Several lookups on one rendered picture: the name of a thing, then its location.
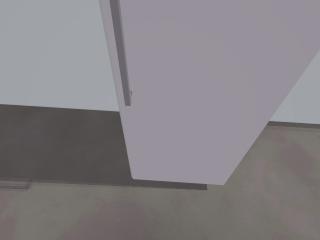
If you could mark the fridge door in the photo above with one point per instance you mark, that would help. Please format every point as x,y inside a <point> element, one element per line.
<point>206,77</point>

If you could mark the handle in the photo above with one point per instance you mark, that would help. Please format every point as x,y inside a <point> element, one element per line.
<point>121,51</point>

